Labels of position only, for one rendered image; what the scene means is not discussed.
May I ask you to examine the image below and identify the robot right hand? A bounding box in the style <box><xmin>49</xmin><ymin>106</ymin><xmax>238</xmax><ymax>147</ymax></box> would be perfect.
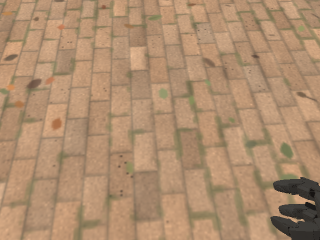
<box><xmin>270</xmin><ymin>177</ymin><xmax>320</xmax><ymax>240</ymax></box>

